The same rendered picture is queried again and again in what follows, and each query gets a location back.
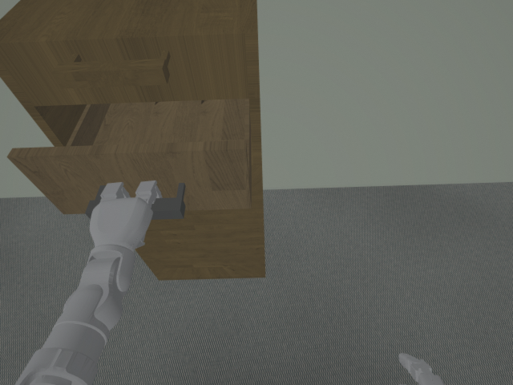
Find drawer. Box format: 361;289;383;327
7;99;252;214

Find robot right hand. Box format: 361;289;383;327
398;353;445;385

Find handle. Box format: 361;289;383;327
52;59;170;89
85;183;186;220

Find robot left hand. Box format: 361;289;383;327
90;180;162;252

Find cabinet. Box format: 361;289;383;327
0;0;265;281

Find robot left forearm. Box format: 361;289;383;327
15;244;135;385

